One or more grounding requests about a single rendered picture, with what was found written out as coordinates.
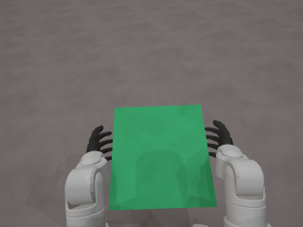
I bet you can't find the carton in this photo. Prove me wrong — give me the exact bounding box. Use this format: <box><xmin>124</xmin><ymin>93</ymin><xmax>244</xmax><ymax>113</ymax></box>
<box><xmin>109</xmin><ymin>104</ymin><xmax>218</xmax><ymax>211</ymax></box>

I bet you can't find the right robot hand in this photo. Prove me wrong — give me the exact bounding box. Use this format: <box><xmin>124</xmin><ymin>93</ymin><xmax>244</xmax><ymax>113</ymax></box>
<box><xmin>205</xmin><ymin>120</ymin><xmax>234</xmax><ymax>158</ymax></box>

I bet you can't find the right robot forearm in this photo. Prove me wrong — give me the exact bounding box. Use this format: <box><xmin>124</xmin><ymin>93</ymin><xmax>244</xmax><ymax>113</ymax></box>
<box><xmin>215</xmin><ymin>144</ymin><xmax>272</xmax><ymax>227</ymax></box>

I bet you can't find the left robot hand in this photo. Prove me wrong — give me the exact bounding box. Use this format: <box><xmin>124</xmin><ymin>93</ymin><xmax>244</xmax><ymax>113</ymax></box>
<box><xmin>86</xmin><ymin>125</ymin><xmax>113</xmax><ymax>161</ymax></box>

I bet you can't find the left robot forearm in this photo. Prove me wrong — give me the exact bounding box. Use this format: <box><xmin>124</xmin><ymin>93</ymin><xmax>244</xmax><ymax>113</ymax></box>
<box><xmin>64</xmin><ymin>150</ymin><xmax>110</xmax><ymax>227</ymax></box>

